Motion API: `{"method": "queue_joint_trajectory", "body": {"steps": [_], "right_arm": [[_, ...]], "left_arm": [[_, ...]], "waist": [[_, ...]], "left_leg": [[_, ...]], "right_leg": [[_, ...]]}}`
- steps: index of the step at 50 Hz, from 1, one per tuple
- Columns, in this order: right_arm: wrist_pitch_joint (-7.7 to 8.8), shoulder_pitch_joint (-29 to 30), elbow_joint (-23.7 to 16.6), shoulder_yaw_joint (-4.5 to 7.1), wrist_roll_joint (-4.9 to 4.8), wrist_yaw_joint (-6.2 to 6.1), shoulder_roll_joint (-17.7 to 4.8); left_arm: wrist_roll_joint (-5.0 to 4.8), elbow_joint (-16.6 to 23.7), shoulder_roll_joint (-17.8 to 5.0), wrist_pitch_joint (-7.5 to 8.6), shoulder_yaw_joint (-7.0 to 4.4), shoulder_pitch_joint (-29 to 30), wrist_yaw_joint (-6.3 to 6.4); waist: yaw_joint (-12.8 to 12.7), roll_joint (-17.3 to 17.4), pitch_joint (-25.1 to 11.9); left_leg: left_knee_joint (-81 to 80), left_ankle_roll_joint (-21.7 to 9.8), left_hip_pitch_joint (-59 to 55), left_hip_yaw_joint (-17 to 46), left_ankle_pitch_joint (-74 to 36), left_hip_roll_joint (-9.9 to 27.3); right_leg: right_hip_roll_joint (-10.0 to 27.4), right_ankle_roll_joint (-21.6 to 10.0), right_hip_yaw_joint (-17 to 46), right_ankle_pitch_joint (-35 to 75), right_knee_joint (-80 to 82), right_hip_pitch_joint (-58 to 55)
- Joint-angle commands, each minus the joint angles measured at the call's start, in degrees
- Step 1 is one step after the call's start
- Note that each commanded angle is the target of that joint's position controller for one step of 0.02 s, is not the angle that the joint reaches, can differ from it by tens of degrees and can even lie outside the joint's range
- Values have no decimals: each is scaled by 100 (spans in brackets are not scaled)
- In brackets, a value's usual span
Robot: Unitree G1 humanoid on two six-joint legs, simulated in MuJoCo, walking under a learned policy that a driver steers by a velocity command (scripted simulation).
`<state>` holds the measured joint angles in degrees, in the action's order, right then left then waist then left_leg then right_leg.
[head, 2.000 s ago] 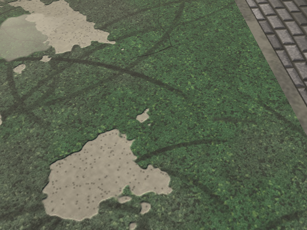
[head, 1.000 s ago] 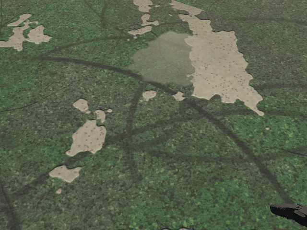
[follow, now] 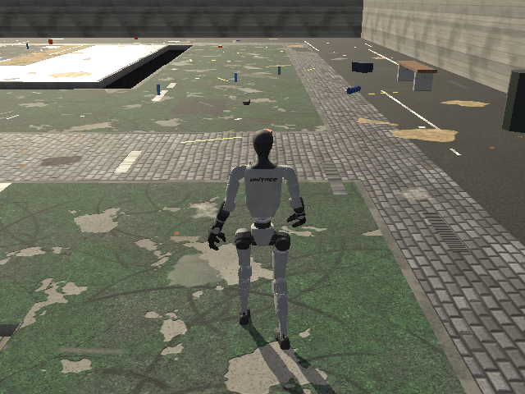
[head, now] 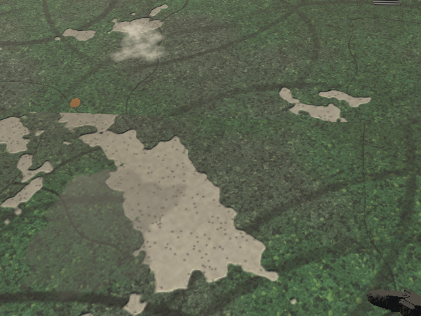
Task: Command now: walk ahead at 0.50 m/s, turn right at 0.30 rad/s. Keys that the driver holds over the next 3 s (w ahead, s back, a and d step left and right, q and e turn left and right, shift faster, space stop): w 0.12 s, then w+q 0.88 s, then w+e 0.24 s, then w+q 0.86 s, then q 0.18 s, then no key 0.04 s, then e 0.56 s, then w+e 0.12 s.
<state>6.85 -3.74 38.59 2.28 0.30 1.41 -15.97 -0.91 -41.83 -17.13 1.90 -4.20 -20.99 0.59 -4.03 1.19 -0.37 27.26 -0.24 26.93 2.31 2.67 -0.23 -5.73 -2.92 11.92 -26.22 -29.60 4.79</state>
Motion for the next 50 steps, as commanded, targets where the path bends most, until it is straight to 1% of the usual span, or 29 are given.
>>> {"method": "queue_joint_trajectory", "body": {"steps": [1, 2, 3, 4, 5, 6, 7, 9, 12, 14, 19, 21, 22, 23, 24, 25, 26, 27, 28, 30, 34, 38, 43, 45, 46, 47, 48, 49, 50], "right_arm": [[104, -1753, -24, 515, 160, -64, -1548], [38, -2150, 235, 530, -14, 9, -1427], [18, -1883, 161, 399, -106, 1, -970], [-35, -1564, 107, 325, -62, -21, -779], [-68, -1325, 106, 265, -8, -21, -663], [-68, -1171, 114, 215, 23, -26, -550], [-65, -1131, 132, 186, 34, -21, -506], [-61, -1193, 201, 190, -43, -21, -560], [-118, -1320, 308, 278, -116, -96, -838], [-172, -1469, 393, 305, -153, -131, -923], [-310, -1950, 579, 320, -212, -173, -961], [-360, -1890, 573, 343, -209, -202, -1004], [-374, -1866, 558, 318, -191, -209, -914], [-355, -1776, 487, 246, -147, -200, -703], [-322, -1736, 294, 113, 5, -205, -307], [-240, -2412, 119, 62, -196, -204, -154], [-261, -2189, 269, 199, -290, -224, -711], [-290, -1725, 199, 260, -272, -206, -866], [-329, -1579, 203, 261, -231, -205, -768], [-414, -1453, 121, 273, -195, -159, -587], [-532, -1126, -99, 217, -155, -114, -331], [-494, -556, -272, 143, -155, 24, -237], [-509, 184, -623, 153, -161, 165, -352], [-536, 132, -707, 225, -132, 189, -495], [-559, -170, -670, 304, -116, 181, -628], [-577, -954, -471, 447, -128, 154, -841], [-623, -1974, -185, 655, -156, 63, -1245], [-619, -2026, -176, 776, -222, -29, -1983], [-505, -2110, -444, 663, -182, 14, -1787]], "left_arm": [[10, 418, -66, 132, 60, -541, -2], [-94, 384, -208, 184, 81, -760, -2], [-140, 399, -696, 191, -32, -199, -8], [-83, 530, -755, 185, -42, 398, -10], [15, 630, -677, 199, -29, 722, -21], [63, 648, -597, 206, -43, 761, -39], [69, 646, -495, 210, -29, 699, -54], [94, 643, -305, 222, 18, 649, -60], [138, 788, -101, 289, 121, 1186, -67], [109, 829, -33, 331, 160, 1562, -106], [8, 978, -247, 443, 84, 2173, -198], [-2, 934, -385, 491, 8, 1953, -198], [18, 816, -500, 502, -65, 1559, -169], [94, 716, -727, 516, -163, 922, -114], [155, 606, -1156, 479, -273, -93, -46], [173, 456, -1378, 384, -325, -264, -98], [108, 489, -830, 372, -207, -82, -113], [78, 495, -553, 368, -123, 155, -101], [113, 494, -424, 368, -67, 469, -115], [167, 415, -270, 386, -32, 828, -122], [138, 208, -461, 476, -137, 874, -90], [120, 39, -702, 426, -209, 812, -37], [-30, -194, -987, 312, -306, 502, -20], [-82, -238, -1144, 239, -355, 492, -8], [-110, -239, -1236, 197, -380, 512, 7], [-136, -227, -1223, 147, -367, 581, 21], [-49, -192, -1022, 153, -280, 448, 49], [245, 131, -239, 238, -22, 8, 2], [105, 245, -418, 448, 25, 290, -56]], "waist": [[711, 722, -1747], [759, 1756, -1843], [902, 921, -993], [899, 434, -463], [788, 214, -67], [627, 283, 68], [521, 425, 87], [435, 517, 17], [545, 348, 53], [671, 349, 78], [824, 417, 112], [594, 495, 45], [379, 477, -132], [39, 354, -572], [-340, -541, -1454], [23, -2263, -1866], [-85, -1388, -1224], [-110, -977, -613], [56, -642, -343], [310, -786, 31], [401, -585, 183], [240, -463, 265], [61, -431, 472], [200, -529, 344], [409, -609, 99], [875, -517, -310], [1303, -219, -838], [775, 1476, -1152], [988, 1193, -2263]], "left_leg": [[-102, -1356, -4142, 2524, 475, 1797], [-930, -1819, -4612, 4470, 2148, 2366], [-1108, -1566, -4033, 4065, 2980, 2185], [-1128, -1340, -3328, 3212, 2676, 1936], [-1262, -1284, -2649, 2616, 2045, 1681], [-1384, -1228, -2240, 2223, 1516, 1481], [-1496, -1209, -1964, 1985, 1111, 1296], [-1605, -1319, -1803, 1670, 392, 1156], [-1689, -1345, -1668, 1236, -250, 1040], [-1646, -1246, -1518, 999, -302, 909], [-1270, -1090, -1757, 1381, 96, 1060], [-936, -944, -1791, 1566, 174, 1085], [-565, -818, -1659, 1505, -15, 913], [334, -623, -1245, 1289, -63, 591], [2157, -358, -303, 723, 1351, 130], [3647, -164, 1392, 367, 3234, -239], [4333, -107, 1909, 624, 2907, 119], [4442, -97, 2021, 550, 2381, 271], [4364, -49, 1793, 464, 1975, 440], [4042, 5, 1461, 436, 1555, 684], [3441, 151, 1488, 343, 1014, 772], [2113, 97, 1225, 105, -109, 725], [1154, -196, 1031, -250, -9, 577], [996, -412, 645, -527, 557, 319], [954, -543, 120, -729, 822, 80], [636, -726, -951, -893, 635, -218], [558, -960, -2657, -501, 437, -216], [158, -1860, -4498, 2467, 968, 1326], [-897, -2457, -5046, 4733, 2059, 1980]], "right_leg": [[181, 5, -145, 1368, -3006, 2276], [36, 160, -249, -711, -4143, 3600], [353, 137, -57, -372, -4590, 4099], [586, 119, -298, 88, -4556, 4119], [761, 109, -452, 407, -4221, 4014], [959, 111, -494, 675, -3848, 3778], [1043, 131, -584, 813, -3593, 3495], [1062, 215, -771, 874, -3089, 3317], [1011, 387, -919, 1529, -1790, 3130], [858, 477, -975, 2181, -977, 2738], [607, 473, -885, 2550, 18, 2136], [589, 332, -899, 2372, 351, 1577], [590, 202, -959, 2303, 528, 917], [985, -29, -667, 2251, 463, -143], [2159, -378, 453, 2262, 336, -1637], [3118, -1157, 2772, 890, 962, -2577], [2918, -1068, 2685, 30, 1204, -2100], [2686, -879, 1789, 294, 1274, -1489], [2428, -785, 1196, 908, 1423, -907], [2139, -738, 351, 1700, 1748, -125], [2145, -860, -552, 2744, 2092, 172], [2009, -716, -1389, 3021, 2135, 91], [2217, -479, -1864, 3169, 1939, -490], [2249, -358, -2067, 4474, 1390, -756], [2202, -282, -2198, 5447, 796, -796], [2025, -139, -2408, 5994, -282, -568], [1793, 98, -2482, 5207, -1798, 478], [852, 511, -2362, 240, -4016, 3068], [381, 514, -864, -910, -5005, 3848]]}}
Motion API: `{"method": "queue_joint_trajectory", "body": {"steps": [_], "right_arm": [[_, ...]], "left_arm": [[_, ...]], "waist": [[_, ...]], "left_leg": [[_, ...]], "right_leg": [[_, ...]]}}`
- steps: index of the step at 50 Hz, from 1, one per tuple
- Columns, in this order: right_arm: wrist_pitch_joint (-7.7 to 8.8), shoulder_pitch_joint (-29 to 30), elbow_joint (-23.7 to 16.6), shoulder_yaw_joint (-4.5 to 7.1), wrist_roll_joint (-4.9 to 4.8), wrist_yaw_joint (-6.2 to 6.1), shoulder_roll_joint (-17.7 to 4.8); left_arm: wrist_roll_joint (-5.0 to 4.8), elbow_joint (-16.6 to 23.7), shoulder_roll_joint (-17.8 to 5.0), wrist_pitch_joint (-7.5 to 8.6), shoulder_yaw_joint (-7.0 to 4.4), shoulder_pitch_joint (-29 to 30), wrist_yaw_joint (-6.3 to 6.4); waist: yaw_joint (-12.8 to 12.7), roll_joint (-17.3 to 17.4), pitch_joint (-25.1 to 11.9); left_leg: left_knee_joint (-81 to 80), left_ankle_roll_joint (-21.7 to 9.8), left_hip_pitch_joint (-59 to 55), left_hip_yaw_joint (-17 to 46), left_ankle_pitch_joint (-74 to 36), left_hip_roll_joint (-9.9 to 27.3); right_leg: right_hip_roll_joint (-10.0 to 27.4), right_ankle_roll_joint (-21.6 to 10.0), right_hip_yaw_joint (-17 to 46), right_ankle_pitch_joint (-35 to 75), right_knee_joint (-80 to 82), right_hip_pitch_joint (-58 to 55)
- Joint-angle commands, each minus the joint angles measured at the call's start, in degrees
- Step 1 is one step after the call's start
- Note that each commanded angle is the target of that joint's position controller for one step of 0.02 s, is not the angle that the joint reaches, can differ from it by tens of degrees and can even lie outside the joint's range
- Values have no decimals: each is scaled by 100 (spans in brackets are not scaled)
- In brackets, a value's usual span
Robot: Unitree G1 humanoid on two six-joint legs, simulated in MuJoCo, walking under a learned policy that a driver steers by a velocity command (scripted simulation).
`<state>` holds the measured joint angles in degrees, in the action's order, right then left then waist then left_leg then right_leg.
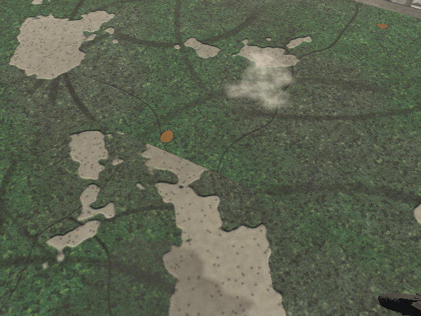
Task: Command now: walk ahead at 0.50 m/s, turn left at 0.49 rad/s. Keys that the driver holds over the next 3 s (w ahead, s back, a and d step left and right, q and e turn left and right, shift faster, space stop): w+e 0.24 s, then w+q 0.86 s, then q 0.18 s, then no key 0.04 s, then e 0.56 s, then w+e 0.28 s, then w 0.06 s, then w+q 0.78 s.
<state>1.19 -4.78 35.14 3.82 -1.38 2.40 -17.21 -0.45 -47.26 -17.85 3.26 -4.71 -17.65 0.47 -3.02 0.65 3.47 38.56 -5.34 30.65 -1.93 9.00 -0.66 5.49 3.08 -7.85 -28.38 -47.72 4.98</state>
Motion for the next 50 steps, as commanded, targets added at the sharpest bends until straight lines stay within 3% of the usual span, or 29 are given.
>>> {"method": "queue_joint_trajectory", "body": {"steps": [1, 2, 3, 4, 5, 8, 12, 15, 19, 21, 23, 24, 25, 26, 27, 28, 29, 31, 32, 34, 37, 40, 43, 46, 48, 49, 50], "right_arm": [[147, -1886, 19, 360, 53, -54, -1145], [196, -1641, 49, 294, 57, -61, -946], [214, -1211, 26, 215, 78, -74, -727], [238, -929, -16, 133, 152, -84, -523], [263, -823, -20, 105, 199, -88, -475], [411, -897, 188, 133, 194, -107, -608], [456, -1026, 431, 114, 222, -185, -592], [415, -1297, 642, 98, 104, -209, -663], [269, -1786, 929, 146, 46, -236, -801], [193, -1894, 1022, 172, 24, -275, -837], [143, -1846, 1067, 201, 10, -318, -885], [126, -1753, 1061, 214, 16, -329, -935], [116, -1645, 1044, 179, 37, -331, -870], [137, -1555, 905, 74, 115, -330, -615], [251, -2440, 823, -122, 89, -289, 71], [311, -2244, 928, -37, -28, -275, -350], [319, -1670, 746, 100, -149, -275, -780], [266, -1177, 604, 116, -49, -297, -688], [189, -1318, 640, 144, -33, -300, -583], [27, -1526, 692, 115, -58, -303, -302], [-66, -1263, 528, 107, 16, -319, -232], [-5, -853, 423, 72, 12, -205, -158], [35, -230, 230, 23, 16, -74, -84], [4, 105, 25, 48, 14, 3, -193], [-22, 27, -55, 122, 46, 28, -344], [-42, -273, -16, 198, 54, 23, -473], [-52, -1032, 173, 335, 34, 3, -670]], "left_arm": [[-207, 822, -762, 410, -27, 401, -106], [-223, 815, -683, 453, 20, 506, -100], [-94, 723, -659, 442, 18, 550, -52], [-34, 649, -698, 373, -20, 453, -45], [-46, 580, -675, 283, -27, 300, -65], [-36, 488, -417, 70, 28, 265, -54], [-54, 557, -313, 42, 54, 750, -76], [33, 773, -156, 128, 117, 1416, -130], [18, 1016, -109, 223, 160, 2084, -259], [6, 1094, -165, 275, 151, 2179, -328], [1, 1045, -305, 319, 104, 1930, -351], [6, 961, -434, 342, 43, 1579, -333], [15, 751, -663, 361, -76, 811, -286], [113, 582, -1010, 364, -182, -218, -216], [142, 444, -1472, 310, -309, -741, -179], [68, 431, -928, 268, -180, -851, -165], [37, 467, -654, 242, -85, -411, -125], [71, 470, -324, 223, 21, 351, -101], [119, 458, -223, 265, 50, 568, -102], [115, 406, -230, 327, 21, 827, -119], [126, 272, -460, 381, -70, 836, -99], [114, 199, -584, 332, -110, 811, -47], [50, 101, -751, 248, -162, 562, -11], [-58, -9, -908, 125, -227, 378, -13], [-134, -27, -1053, 39, -278, 413, -7], [-175, -14, -1127, -4, -301, 475, 1], [-212, 7, -1114, -56, -293, 596, 3]], "waist": [[1027, 649, -1998], [857, 448, -1427], [631, 125, -1047], [423, 241, -895], [298, 338, -856], [229, 206, -607], [408, 163, -259], [614, 132, -43], [847, 123, 162], [790, 212, 136], [581, 395, -22], [355, 499, -249], [-65, 463, -779], [-506, 227, -1673], [-237, -1258, -2686], [-457, -1302, -2930], [-454, -965, -1825], [-103, -557, -729], [123, -726, -539], [336, -728, -316], [385, -511, -136], [277, -416, -84], [26, -304, 45], [-29, -309, 172], [129, -409, 49], [339, -491, -190], [803, -412, -580]], "left_leg": [[-2194, -1559, -5057, 4325, 1206, 1955], [-2129, -1333, -4276, 3508, 764, 1763], [-2105, -1126, -3447, 2858, 65, 1570], [-2206, -1026, -2843, 2399, -638, 1409], [-2357, -1003, -2481, 2173, -914, 1344], [-2784, -1013, -2057, 1469, -1391, 1303], [-3054, -691, -2255, 629, -1379, 1099], [-3125, -603, -2338, 599, -1315, 1005], [-2784, -701, -3094, 909, -1368, 1232], [-2473, -673, -3415, 1126, -1618, 1389], [-2158, -554, -3500, 1291, -2096, 1440], [-1774, -475, -3431, 1273, -2867, 1350], [-952, -309, -3119, 1076, -3371, 1060], [510, -86, -2030, 894, -2376, 726], [2756, 387, 336, 509, 999, -191], [3529, 415, 951, 1123, 2419, -161], [3750, 400, 1392, 1063, 2059, 166], [3297, 399, 1134, 787, 1282, 611], [3072, 405, 743, 836, 1058, 777], [2868, 459, 410, 768, 933, 861], [2299, 562, 686, 784, 295, 942], [1228, 540, 604, 576, -700, 899], [375, 455, 470, 242, -1063, 798], [-43, 281, 610, 122, -687, 725], [-154, 84, 311, -126, -89, 479], [-172, -42, -168, -317, 191, 253], [-474, -220, -1171, -502, 53, -53]], "right_leg": [[-374, -217, 1300, -136, -3223, 4302], [-106, -333, 1194, 338, -2822, 4224], [152, -337, 1152, 707, -2386, 3889], [316, -344, 1193, 948, -2091, 3440], [366, -333, 1198, 1090, -2005, 3125], [379, -213, 1145, 1611, -1552, 3118], [250, -167, 1241, 3010, -392, 3517], [143, -199, 934, 3648, 676, 3370], [-85, -208, 887, 3396, 1551, 3601], [-185, -282, 940, 3019, 1813, 3560], [-325, -402, 906, 2640, 2000, 2997], [-485, -507, 774, 2454, 2074, 2349], [-545, -692, 670, 2690, 2180, 1105], [221, -1058, 1360, 2988, 1768, -783], [1790, -1959, 3833, 2197, 1948, -3174], [1933, -1991, 4825, 1175, 2676, -3111], [1722, -1680, 3940, 738, 2911, -2292], [1316, -1448, 2735, 1242, 3351, -601], [1151, -1372, 2285, 1529, 3566, -33], [1067, -1390, 1675, 1962, 3902, 563], [1086, -1472, 1009, 2575, 4119, 625], [876, -1332, 304, 2927, 4115, 431], [937, -1248, -44, 2962, 4086, 110], [1155, -1128, -165, 3153, 3857, -553], [1212, -1009, -306, 4418, 3297, -880], [1169, -931, -410, 5375, 2713, -941], [986, -790, -604, 5960, 1640, -742]]}}
Over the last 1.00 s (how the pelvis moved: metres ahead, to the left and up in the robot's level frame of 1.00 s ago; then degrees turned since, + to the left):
0.49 0.09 -0.01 24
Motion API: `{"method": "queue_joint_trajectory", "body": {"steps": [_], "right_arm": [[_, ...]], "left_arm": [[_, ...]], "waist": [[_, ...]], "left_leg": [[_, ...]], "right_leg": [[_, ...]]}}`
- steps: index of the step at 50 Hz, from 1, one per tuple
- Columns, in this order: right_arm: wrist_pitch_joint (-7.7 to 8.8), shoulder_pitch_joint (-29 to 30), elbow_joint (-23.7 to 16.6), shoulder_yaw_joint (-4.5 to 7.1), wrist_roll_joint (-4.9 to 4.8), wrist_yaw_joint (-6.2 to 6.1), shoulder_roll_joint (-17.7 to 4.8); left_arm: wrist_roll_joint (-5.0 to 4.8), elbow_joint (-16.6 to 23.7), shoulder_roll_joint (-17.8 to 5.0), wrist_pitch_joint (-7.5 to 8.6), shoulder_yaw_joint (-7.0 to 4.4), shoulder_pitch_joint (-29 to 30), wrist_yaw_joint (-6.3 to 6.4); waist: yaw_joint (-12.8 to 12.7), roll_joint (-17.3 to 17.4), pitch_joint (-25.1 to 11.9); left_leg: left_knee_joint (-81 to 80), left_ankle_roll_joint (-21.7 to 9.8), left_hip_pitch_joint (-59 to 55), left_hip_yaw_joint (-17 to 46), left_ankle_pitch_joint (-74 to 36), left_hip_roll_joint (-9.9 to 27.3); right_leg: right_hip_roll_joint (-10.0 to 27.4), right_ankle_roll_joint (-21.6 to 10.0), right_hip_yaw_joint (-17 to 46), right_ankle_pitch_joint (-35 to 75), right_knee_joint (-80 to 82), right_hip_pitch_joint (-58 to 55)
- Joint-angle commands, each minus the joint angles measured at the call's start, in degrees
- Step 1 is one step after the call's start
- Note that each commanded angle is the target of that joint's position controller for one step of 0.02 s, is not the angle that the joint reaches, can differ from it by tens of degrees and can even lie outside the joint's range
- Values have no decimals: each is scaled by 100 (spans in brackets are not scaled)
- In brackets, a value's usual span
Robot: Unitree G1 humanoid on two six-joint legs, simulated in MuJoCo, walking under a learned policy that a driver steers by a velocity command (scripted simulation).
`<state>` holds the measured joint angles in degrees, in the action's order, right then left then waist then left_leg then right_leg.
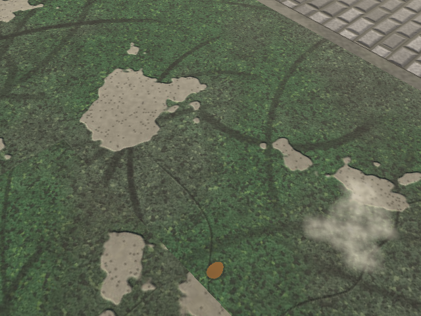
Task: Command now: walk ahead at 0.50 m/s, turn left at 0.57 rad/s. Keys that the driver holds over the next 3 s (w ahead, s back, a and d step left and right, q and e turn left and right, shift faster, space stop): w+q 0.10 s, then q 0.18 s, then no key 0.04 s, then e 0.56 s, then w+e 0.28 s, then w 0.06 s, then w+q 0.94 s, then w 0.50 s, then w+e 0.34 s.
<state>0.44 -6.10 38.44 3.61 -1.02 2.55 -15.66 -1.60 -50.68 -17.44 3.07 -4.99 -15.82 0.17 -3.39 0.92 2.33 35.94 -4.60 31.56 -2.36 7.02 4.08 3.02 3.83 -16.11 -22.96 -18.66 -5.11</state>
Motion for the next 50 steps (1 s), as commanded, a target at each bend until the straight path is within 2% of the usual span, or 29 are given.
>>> {"method": "queue_joint_trajectory", "body": {"steps": [1, 2, 3, 4, 5, 6, 7, 10, 12, 15, 19, 22, 23, 24, 25, 26, 27, 29, 31, 35, 38, 41, 42, 43, 44, 45, 46, 48, 50], "right_arm": [[-14, -1946, 160, 582, -38, -99, -1253], [-17, -2069, 188, 729, -107, -197, -2002], [124, -2013, -106, 605, -55, -125, -1841], [239, -1880, -71, 460, -12, -72, -1368], [304, -1666, -52, 410, -5, -74, -1222], [312, -1191, -130, 354, 10, -91, -1061], [303, -847, -244, 289, 67, -122, -894], [283, -690, -345, 305, 102, -232, -972], [235, -787, -300, 355, 69, -329, -1118], [89, -854, -246, 344, 11, -440, -1062], [50, -1017, -63, 222, 91, -472, -788], [112, -865, 98, 123, 149, -426, -618], [132, -837, 148, 104, 148, -419, -590], [175, -1030, 159, 96, 226, -419, -558], [206, -1675, 195, 65, 278, -422, -479], [159, -1647, 229, 59, 301, -448, -603], [56, -1273, 129, 114, 225, -449, -832], [-163, -774, 37, 176, 102, -489, -875], [-247, -599, 12, 190, 94, -525, -783], [-137, -601, 133, 118, 82, -551, -430], [-66, -588, 168, 132, 66, -500, -478], [17, -858, 292, 174, 64, -412, -528], [34, -965, 308, 229, 96, -413, -701], [20, -1085, 290, 344, 253, -450, -1198], [8, -744, 203, 383, 421, -447, -1379], [62, -407, 16, 281, 473, -472, -1066], [99, -168, -48, 216, 351, -511, -823], [158, -219, -7, 178, 110, -557, -749], [191, -576, 83, 167, 117, -584, -769]], "left_arm": [[-9, 377, -940, -40, -179, 301, 49], [272, 684, -215, 37, 54, -65, 29], [173, 789, -245, 257, 132, 93, -23], [-79, 940, -717, 395, 18, 764, -81], [-88, 994, -669, 487, 42, 914, -85], [64, 922, -652, 515, 29, 907, -27], [168, 865, -735, 469, -22, 832, 3], [247, 840, -585, 232, -20, 627, 12], [262, 911, -424, 136, 32, 819, 41], [216, 1006, -295, 87, 106, 1219, 6], [198, 986, -334, 126, 128, 1419, -132], [261, 890, -489, 227, 69, 1178, -202], [299, 815, -521, 258, 52, 983, -201], [346, 830, -769, 281, 11, 897, -170], [427, 875, -999, 260, -12, 889, -159], [345, 826, -701, 172, 35, 696, -162], [201, 785, -507, 109, 109, 560, -189], [101, 885, -800, -9, 19, 714, -192], [124, 1000, -913, -125, -42, 974, -95], [125, 1077, -829, -339, -106, 1001, 79], [78, 1125, -892, -413, -168, 940, 123], [15, 1208, -876, -520, -178, 1051, 177], [8, 1206, -778, -539, -148, 944, 193], [28, 1338, -543, -521, -85, 1013, 183], [24, 1432, -554, -450, -106, 989, 152], [91, 1297, -882, -410, -215, 732, 132], [53, 1150, -947, -432, -265, 532, 109], [94, 1056, -747, -484, -223, 436, 102], [50, 1204, -572, -430, -149, 736, 22]], "waist": [[1275, -122, -1012], [828, 1489, -1258], [845, 1270, -2250], [1061, 644, -1675], [906, 475, -1145], [638, 129, -785], [414, 168, -620], [171, 109, -656], [191, 119, -625], [349, 397, -726], [578, 505, -782], [420, 513, -662], [300, 415, -684], [376, 49, -877], [711, -746, -1362], [487, -1315, -1580], [366, -1219, -1439], [286, -679, -976], [356, -650, -697], [340, -1018, -859], [286, -1065, -971], [486, -1043, -863], [512, -878, -832], [480, 155, -700], [357, 1480, -477], [274, 1087, -509], [153, 744, -477], [264, 721, -307], [500, 665, -148]], "left_leg": [[-348, -523, -2915, -184, 83, -657], [-798, -1384, -4614, 2635, 732, 773], [-1836, -2029, -5293, 5077, 1837, 1484], [-2091, -1662, -5038, 4489, 1617, 1412], [-2015, -1455, -4372, 3734, 1145, 1205], [-1931, -1255, -3588, 3103, 96, 979], [-1927, -1157, -2952, 2580, -1114, 809], [-1888, -1166, -2168, 1870, -3165, 587], [-1825, -1077, -1945, 1574, -3495, 402], [-1642, -771, -1830, 1339, -3020, 126], [-1451, -619, -2165, 1482, -2331, 346], [-924, -519, -2443, 1595, -2360, 501], [-598, -368, -2418, 1473, -2327, 315], [-62, -101, -2262, 1251, -1835, -94], [835, 243, -1620, 1020, -271, -581], [1739, 605, -1012, 785, 2149, -817], [2266, 714, -553, 878, 3169, -775], [2890, 800, 14, 934, 2906, -672], [2451, 798, -125, 909, 2424, -549], [971, 832, -984, 662, 1827, -718], [242, 787, -1314, 695, 1377, -753], [-972, 571, -2025, 549, 633, -760], [-1356, 397, -2466, 741, 547, -423], [-1841, -129, -2737, 1894, 1002, 668], [-2285, -823, -2217, 3074, 397, 1621], [-2288, -967, -2091, 3016, 506, 1753], [-2264, -693, -2181, 2521, 1058, 1420], [-2323, -408, -2649, 2073, 1619, 1129], [-2498, -412, -2860, 1724, 1643, 1040]], "right_leg": [[969, -618, 131, 4764, -2806, 1192], [90, -197, 213, 514, -4994, 3677], [-519, -194, 1739, -1287, -5979, 4665], [-218, -341, 2057, -795, -6102, 5245], [25, -471, 2018, -279, -5714, 5264], [224, -453, 2033, 89, -5233, 4901], [347, -404, 2042, 279, -4895, 4430], [239, -140, 1905, 470, -4343, 3808], [41, 18, 1815, 914, -3654, 3760], [-218, 86, 1791, 1936, -2447, 3421], [-212, -34, 1849, 2686, -1622, 3078], [-171, -411, 1806, 2443, -1050, 2788], [-207, -567, 1754, 2976, -656, 2379], [157, -786, 2199, 4888, -682, 1756], [874, -1530, 3103, 6239, -972, 707], [1457, -2211, 4106, 5944, -637, 400], [1539, -2320, 4679, 4641, -334, 454], [1320, -2027, 4742, 2382, -17, 880], [982, -1708, 4366, 1379, 239, 1533], [455, -1469, 3831, 1143, 292, 1966], [492, -1482, 4076, 968, 288, 1967], [292, -1235, 4130, 514, 123, 2348], [91, -1013, 3991, 156, -122, 2733], [-402, -676, 3317, -364, -1117, 3591], [-1057, -423, 2314, -936, -2603, 4012], [-682, -301, 2495, -798, -3700, 4018], [-594, -278, 2452, -341, -4064, 4139], [-411, -143, 2320, 286, -4572, 4712], [-261, -40, 2092, 593, -4559, 4969]]}}
Over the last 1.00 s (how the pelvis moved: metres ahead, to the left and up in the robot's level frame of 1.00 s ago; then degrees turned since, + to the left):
0.54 0.03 0.01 19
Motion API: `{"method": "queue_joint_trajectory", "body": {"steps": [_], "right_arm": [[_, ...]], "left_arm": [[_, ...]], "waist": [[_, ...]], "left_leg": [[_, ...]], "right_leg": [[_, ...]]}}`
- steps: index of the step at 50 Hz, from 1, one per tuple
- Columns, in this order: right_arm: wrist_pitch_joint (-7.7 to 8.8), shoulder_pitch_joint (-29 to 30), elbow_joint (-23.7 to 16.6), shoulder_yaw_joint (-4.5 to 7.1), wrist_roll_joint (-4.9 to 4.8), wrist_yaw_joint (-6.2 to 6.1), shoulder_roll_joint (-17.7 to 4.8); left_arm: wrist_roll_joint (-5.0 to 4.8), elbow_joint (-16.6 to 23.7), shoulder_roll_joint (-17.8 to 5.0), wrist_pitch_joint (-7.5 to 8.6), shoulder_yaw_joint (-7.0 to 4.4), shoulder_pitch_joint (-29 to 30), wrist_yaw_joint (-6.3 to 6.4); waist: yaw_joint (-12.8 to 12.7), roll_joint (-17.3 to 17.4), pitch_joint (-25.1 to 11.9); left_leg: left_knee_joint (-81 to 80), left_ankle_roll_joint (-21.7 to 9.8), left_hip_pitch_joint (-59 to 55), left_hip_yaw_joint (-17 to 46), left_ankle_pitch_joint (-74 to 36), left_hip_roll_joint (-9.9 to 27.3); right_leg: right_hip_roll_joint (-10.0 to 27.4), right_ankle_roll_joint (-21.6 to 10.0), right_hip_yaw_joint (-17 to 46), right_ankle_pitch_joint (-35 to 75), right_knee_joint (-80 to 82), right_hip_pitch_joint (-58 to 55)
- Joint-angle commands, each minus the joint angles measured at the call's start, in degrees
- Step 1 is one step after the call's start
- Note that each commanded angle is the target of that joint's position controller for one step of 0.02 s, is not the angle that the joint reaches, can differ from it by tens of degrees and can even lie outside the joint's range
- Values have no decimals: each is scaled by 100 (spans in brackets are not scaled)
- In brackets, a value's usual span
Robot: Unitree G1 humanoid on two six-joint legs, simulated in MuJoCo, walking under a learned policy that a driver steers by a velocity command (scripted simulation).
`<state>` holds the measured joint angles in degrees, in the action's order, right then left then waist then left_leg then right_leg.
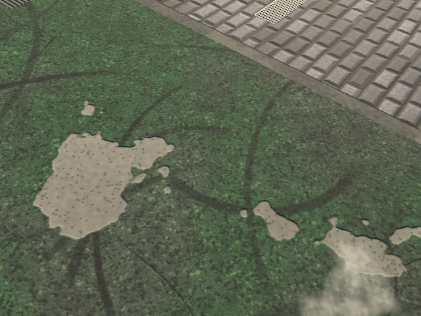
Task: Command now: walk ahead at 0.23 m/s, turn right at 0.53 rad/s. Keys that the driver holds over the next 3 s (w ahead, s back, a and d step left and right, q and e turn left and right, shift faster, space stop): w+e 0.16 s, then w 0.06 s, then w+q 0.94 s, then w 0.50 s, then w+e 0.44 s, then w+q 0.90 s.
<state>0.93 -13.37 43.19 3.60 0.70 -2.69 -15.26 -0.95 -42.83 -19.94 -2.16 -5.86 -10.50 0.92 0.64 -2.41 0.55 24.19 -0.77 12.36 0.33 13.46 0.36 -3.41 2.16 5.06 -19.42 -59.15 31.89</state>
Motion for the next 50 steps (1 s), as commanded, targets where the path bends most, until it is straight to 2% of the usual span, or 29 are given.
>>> {"method": "queue_joint_trajectory", "body": {"steps": [1, 4, 8, 11, 12, 14, 15, 16, 17, 18, 19, 21, 23, 25, 28, 30, 34, 36, 38, 40, 41, 42, 43, 44, 45, 46, 47, 48, 50], "right_arm": [[161, -38, -346, 177, -38, -61, -834], [214, -384, -229, 234, -35, -32, -985], [263, -409, -171, 332, -87, 75, -1204], [294, -510, -49, 359, -171, 206, -1236], [294, -569, 23, 354, -212, 259, -1233], [261, -406, 119, 321, -317, 327, -1235], [278, -425, 177, 236, -294, 347, -1070], [321, -304, 122, 91, -198, 372, -740], [429, -382, -242, -67, -115, 384, -253], [511, -183, -159, 90, -270, 339, -816], [526, -79, -206, 169, -384, 354, -1037], [461, -28, -121, 175, -266, 331, -959], [338, -267, 11, 163, -255, 340, -752], [250, -332, 37, 122, -250, 338, -538], [230, -24, -111, 70, -219, 347, -399], [246, 397, -263, 10, -193, 420, -310], [262, 1148, -647, -79, -205, 591, -190], [265, 1264, -812, -47, -215, 672, -279], [226, 1065, -886, 52, -222, 703, -478], [174, -21, -711, 281, -238, 653, -913], [125, -926, -515, 458, -229, 548, -1240], [105, -1120, -473, 573, -245, 455, -1837], [179, -1137, -644, 471, -217, 449, -1606], [237, -996, -615, 372, -156, 451, -1266], [278, -641, -634, 322, -173, 451, -1112], [295, -241, -695, 273, -179, 453, -959], [312, 18, -789, 224, -117, 429, -816], [310, 160, -861, 210, -84, 412, -785], [329, 179, -826, 229, -121, 360, -860]], "left_arm": [[-31, 520, -276, 130, -36, 414, -79], [-32, 746, -160, 219, 29, 770, -142], [-41, 941, -39, 271, 122, 949, -266], [-47, 962, -5, 307, 175, 945, -316], [-55, 942, -1, 327, 190, 890, -323], [-53, 738, -103, 367, 132, 313, -317], [-54, 498, -368, 370, -7, -373, -261], [-9, 315, -724, 364, -145, -1285, -182], [90, 316, -1461, 368, -255, -1674, -120], [114, 336, -1040, 470, -159, -1610, -138], [107, 322, -730, 535, -42, -1302, -152], [63, 349, -240, 609, 106, -604, -192], [143, 327, -83, 709, 129, -321, -185], [174, 237, -114, 809, 94, -351, -168], [180, 101, -166, 846, 70, -389, -114], [151, 39, -249, 843, 54, -442, -70], [66, -208, -429, 748, 0, -886, -6], [37, -254, -532, 645, -25, -924, 22], [25, -232, -716, 533, -70, -902, 82], [20, -182, -855, 433, -90, -808, 133], [15, -113, -831, 460, -56, -708, 157], [210, 158, 16, 598, 206, -1304, 39], [77, 263, -101, 864, 261, -1029, -55], [-150, 483, -472, 1011, 151, -299, -127], [-162, 589, -429, 1082, 190, -137, -130], [-17, 534, -383, 1092, 179, -128, -90], [79, 499, -445, 1035, 130, -264, -72], [122, 485, -454, 952, 113, -376, -78], [188, 482, -324, 823, 142, -449, -67]], "waist": [[234, 990, 72], [465, 994, 151], [490, 1075, 274], [449, 1064, 350], [398, 1065, 353], [-93, 920, 270], [-450, 722, -80], [-914, 183, -746], [-815, -1515, -1333], [-1002, -780, -1229], [-812, -731, -707], [-454, -547, -73], [-168, -549, 110], [-67, -281, 149], [-74, -112, 310], [-210, -84, 450], [-457, 77, 678], [-376, 5, 575], [-148, -237, 181], [496, -355, -492], [1018, -80, -916], [459, 1453, -1465], [569, 1135, -2360], [757, 740, -1628], [476, 338, -941], [184, 23, -505], [-32, 172, -363], [-166, 299, -287], [-256, 359, -194]], "left_leg": [[-1391, -816, -1114, 1361, 1006, 1426], [-1499, -878, -1446, 1103, 766, 1538], [-1578, -883, -1118, 521, 452, 1622], [-1485, -913, -711, 233, 256, 1596], [-1441, -936, -585, 263, 207, 1641], [-968, -850, -105, 163, -275, 1609], [-186, -692, 305, -58, -1086, 1372], [1412, -340, 1076, -490, -763, 952], [3597, 77, 3045, -612, 1731, 124], [4603, 81, 3492, 418, 2002, 117], [4759, -52, 3684, 580, 1529, 355], [4322, -76, 3440, 482, 555, 673], [4152, -34, 2942, 554, -74, 725], [3997, 49, 2980, 626, -428, 657], [3001, 110, 3007, 597, -1191, 552], [2191, 68, 2754, 260, -1727, 496], [1306, -165, 2826, -81, -1807, 421], [1110, -331, 2717, -293, -1429, 255], [1178, -548, 2164, -637, -829, -113], [1079, -861, 600, -733, -472, -493], [672, -1112, -1051, -246, -686, -388], [637, -2087, -3376, 2620, -36, 1163], [-424, -2632, -3870, 4918, 748, 1881], [-727, -2215, -3381, 4160, 583, 1699], [-778, -1979, -2459, 3412, 169, 1472], [-844, -1810, -1591, 2859, -428, 1213], [-953, -1758, -1000, 2484, -936, 1032], [-1086, -1755, -588, 2328, -1163, 910], [-1201, -1770, 11, 1953, -1643, 797]], "right_leg": [[436, 176, -106, 341, -312, 1373], [575, 243, -204, 517, 419, 1389], [710, 83, -503, 564, 1398, 708], [609, -174, -739, 333, 2056, -141], [559, -286, -768, 296, 2288, -480], [328, -526, -980, 702, 3064, -1684], [194, -663, -964, 821, 3243, -2847], [916, -873, -86, 753, 3337, -4226], [2579, -1710, 2556, 83, 3926, -5449], [2754, -1950, 3139, -319, 4327, -4929], [2562, -1719, 2322, -363, 4370, -4476], [2040, -1400, 1204, 130, 4702, -3533], [1797, -1210, 443, 1186, 4952, -2953], [1774, -1225, -84, 2183, 5043, -2861], [1658, -1163, -728, 2581, 5191, -2774], [1580, -1076, -1095, 2574, 5343, -2667], [1813, -1002, -1427, 3086, 5233, -3295], [1897, -925, -1586, 4206, 4825, -3729], [1917, -824, -1704, 6202, 4032, -4060], [1825, -705, -1755, 6986, 2332, -3742], [1588, -502, -1785, 5894, 858, -2662], [570, -110, -1572, 368, -1486, 69], [-19, -127, -137, -1466, -2474, 940], [340, -268, 206, -976, -2391, 1426], [599, -359, 155, -469, -1816, 1348], [793, -326, 86, -244, -1264, 1060], [932, -270, 107, -50, -959, 648], [978, -189, 89, 51, -797, 380], [1001, 31, -82, 222, -334, 189]]}}
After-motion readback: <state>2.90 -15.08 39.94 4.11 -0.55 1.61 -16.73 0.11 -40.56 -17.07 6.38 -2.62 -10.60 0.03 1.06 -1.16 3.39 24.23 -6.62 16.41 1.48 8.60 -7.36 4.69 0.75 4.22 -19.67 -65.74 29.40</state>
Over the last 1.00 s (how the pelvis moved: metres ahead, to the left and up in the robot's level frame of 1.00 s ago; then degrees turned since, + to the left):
0.28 0.06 0.02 -4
